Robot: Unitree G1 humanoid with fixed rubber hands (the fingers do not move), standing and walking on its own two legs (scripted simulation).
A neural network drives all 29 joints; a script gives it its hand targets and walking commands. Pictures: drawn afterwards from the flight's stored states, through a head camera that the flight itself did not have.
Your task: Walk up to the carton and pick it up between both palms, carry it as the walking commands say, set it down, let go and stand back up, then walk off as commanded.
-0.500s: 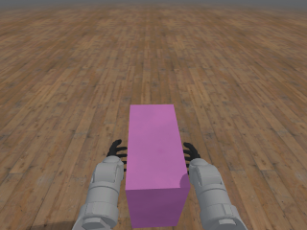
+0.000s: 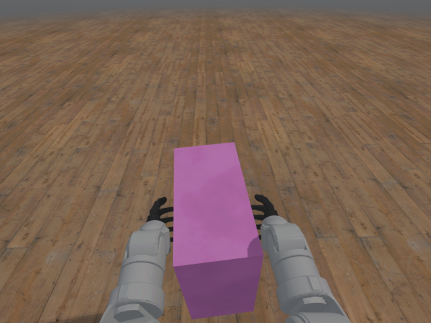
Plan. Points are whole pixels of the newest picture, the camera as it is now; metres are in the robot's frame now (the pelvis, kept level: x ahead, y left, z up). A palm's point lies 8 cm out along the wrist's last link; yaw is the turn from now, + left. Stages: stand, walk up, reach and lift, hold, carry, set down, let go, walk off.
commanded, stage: reach and lift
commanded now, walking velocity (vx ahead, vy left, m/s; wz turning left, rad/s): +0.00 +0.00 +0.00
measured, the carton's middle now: (213, 229) +0.36 +0.00 +0.00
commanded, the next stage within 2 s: hold in 0.68 s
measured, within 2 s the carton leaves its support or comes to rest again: neither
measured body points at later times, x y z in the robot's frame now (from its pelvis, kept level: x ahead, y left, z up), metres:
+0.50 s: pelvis +0.00 +0.03 +0.00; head -0.08 +0.04 +0.44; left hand +0.32 +0.14 +0.06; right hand +0.31 -0.10 +0.05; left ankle +0.06 +0.14 -0.73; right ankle +0.02 -0.12 -0.73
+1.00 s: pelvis +0.00 +0.00 +0.00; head -0.08 +0.00 +0.44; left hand +0.31 +0.13 +0.05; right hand +0.31 -0.11 +0.05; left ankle +0.06 +0.14 -0.73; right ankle +0.02 -0.12 -0.73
